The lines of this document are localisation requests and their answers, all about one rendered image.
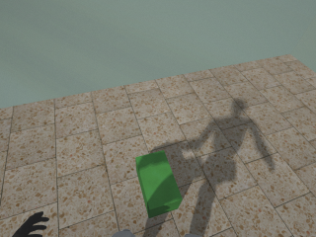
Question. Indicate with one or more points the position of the robot left hand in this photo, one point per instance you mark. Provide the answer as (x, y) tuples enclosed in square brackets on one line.
[(29, 226)]

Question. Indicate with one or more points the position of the carton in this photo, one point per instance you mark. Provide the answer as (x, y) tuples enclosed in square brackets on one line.
[(158, 185)]

